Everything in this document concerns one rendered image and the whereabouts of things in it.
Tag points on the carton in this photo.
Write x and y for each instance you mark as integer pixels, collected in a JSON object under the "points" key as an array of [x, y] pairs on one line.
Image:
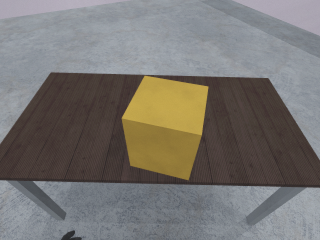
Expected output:
{"points": [[163, 126]]}

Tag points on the robot left hand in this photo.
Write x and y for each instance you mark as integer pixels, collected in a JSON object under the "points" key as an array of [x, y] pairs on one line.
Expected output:
{"points": [[69, 235]]}

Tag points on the table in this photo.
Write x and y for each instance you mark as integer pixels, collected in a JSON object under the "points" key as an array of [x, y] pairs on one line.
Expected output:
{"points": [[72, 131]]}

